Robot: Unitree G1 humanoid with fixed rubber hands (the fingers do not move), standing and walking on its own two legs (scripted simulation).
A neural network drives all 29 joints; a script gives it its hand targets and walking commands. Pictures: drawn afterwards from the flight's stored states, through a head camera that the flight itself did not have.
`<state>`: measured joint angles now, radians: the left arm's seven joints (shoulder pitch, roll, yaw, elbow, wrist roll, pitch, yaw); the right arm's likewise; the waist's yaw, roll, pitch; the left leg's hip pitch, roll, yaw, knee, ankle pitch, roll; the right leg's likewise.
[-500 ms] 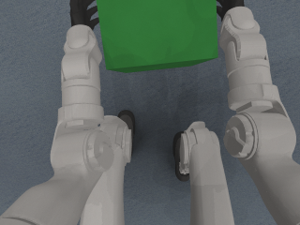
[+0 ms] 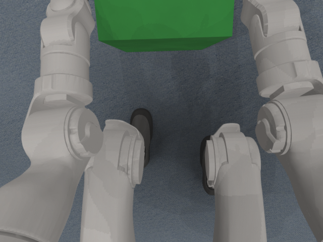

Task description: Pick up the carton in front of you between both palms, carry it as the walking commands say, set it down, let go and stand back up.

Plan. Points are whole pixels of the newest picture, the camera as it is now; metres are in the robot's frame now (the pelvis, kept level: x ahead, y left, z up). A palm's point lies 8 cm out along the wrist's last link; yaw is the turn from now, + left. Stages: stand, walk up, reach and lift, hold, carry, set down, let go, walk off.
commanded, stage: set down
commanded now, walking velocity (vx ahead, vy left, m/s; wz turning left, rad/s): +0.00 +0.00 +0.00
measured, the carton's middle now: out of the picture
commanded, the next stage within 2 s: none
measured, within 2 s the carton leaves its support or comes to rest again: rests again in 0.46 s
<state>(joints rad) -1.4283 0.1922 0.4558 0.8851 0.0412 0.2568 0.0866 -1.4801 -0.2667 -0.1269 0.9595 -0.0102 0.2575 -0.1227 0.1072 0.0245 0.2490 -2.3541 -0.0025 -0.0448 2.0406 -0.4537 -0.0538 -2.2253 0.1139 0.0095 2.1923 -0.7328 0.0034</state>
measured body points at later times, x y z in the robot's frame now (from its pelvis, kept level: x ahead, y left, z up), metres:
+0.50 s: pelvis -0.01 +0.00 -0.01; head +0.37 -0.01 +0.22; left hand +0.54 +0.22 -0.18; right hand +0.57 -0.10 -0.19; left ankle +0.13 +0.14 -0.35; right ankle +0.06 -0.11 -0.35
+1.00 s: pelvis -0.02 +0.00 -0.01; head +0.37 -0.01 +0.20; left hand +0.53 +0.23 -0.20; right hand +0.57 -0.10 -0.22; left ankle +0.13 +0.14 -0.35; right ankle +0.06 -0.11 -0.35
